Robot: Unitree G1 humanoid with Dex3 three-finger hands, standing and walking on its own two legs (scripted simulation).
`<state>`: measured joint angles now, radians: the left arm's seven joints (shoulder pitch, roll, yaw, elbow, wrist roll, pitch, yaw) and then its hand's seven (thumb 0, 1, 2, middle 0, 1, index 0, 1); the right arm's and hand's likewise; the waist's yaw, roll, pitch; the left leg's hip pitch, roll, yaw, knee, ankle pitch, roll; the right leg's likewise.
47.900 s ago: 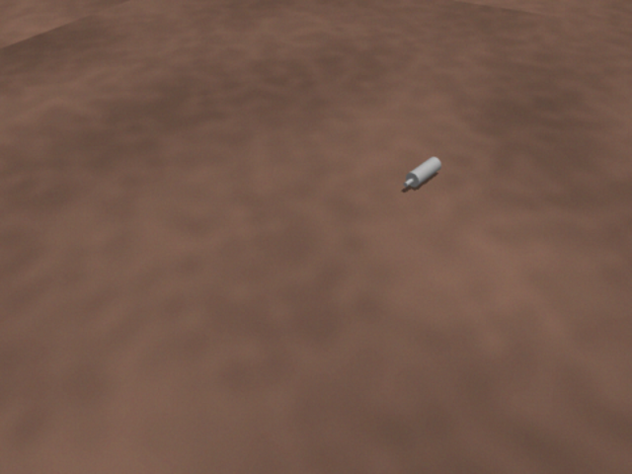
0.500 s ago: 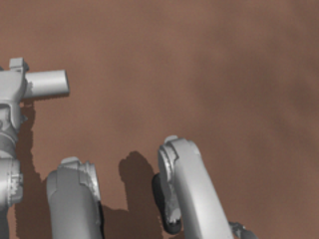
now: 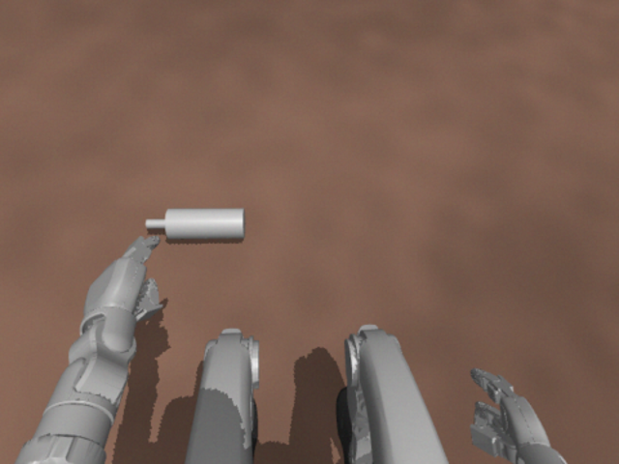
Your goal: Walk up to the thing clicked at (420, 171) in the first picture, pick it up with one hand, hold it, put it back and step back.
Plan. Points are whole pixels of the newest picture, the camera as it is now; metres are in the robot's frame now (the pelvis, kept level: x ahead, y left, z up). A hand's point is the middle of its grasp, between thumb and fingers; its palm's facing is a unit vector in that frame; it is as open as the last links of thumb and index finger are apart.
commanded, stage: home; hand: left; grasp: from above
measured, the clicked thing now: (196, 223) +0.62 +0.26 -0.46
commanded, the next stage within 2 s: none
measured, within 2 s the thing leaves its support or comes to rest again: neither
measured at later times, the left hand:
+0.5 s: hand (94, 343) +0.26 +0.20 +0.10, palm faces +0.10 -0.96 -0.25, open 7.4 cm
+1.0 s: hand (47, 377) +0.23 +0.19 +0.17, palm faces +0.13 -0.97 -0.19, open 7.4 cm
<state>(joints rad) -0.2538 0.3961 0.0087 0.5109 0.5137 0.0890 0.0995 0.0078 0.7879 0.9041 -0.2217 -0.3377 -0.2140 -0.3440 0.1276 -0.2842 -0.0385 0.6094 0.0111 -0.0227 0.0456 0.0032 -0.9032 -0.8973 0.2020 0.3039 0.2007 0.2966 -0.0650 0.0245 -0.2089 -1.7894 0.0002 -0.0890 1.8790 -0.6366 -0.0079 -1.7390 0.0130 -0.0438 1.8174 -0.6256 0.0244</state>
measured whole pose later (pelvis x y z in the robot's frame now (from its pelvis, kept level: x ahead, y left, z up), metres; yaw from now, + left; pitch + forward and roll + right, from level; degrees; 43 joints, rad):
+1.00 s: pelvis +0.08 +0.00 +0.22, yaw +4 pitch +10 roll -3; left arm 0.50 0.22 0.03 -0.12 -0.05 0.45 0.02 0.02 0.91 0.90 -0.20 -0.30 -0.20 -0.30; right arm 0.28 -0.22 0.03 0.51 0.01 -0.24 -0.18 0.01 -0.90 -0.90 0.20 0.30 0.20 0.30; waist -0.04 0.04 -0.17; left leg -0.69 0.01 -0.08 1.00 -0.48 -0.01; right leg -0.63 0.01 -0.05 0.93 -0.47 0.01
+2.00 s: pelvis +0.08 +0.00 +0.22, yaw +4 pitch +10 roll -3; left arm 0.51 0.23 0.03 -0.14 -0.05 0.45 0.02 0.02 0.91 0.90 -0.20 -0.30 -0.20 -0.30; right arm 0.30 -0.21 0.03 0.54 0.01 -0.25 -0.19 0.01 -0.90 -0.90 0.21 0.30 0.20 0.30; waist -0.04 0.05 -0.17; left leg -0.69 0.02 -0.07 1.01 -0.49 -0.01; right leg -0.64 0.01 -0.04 0.94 -0.47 0.01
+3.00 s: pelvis +0.07 +0.00 +0.24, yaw +4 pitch +2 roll +0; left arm 0.24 0.28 0.02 0.45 0.05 0.12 0.03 0.01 0.91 0.90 -0.21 -0.30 -0.20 -0.30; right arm 0.19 -0.27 0.00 0.77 -0.07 -0.07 -0.04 0.01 -0.90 -0.90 0.21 0.30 0.21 0.30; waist 0.02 -0.01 0.00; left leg -0.49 -0.02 -0.03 0.86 -0.41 0.01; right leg -0.47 -0.03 0.00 0.86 -0.42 0.02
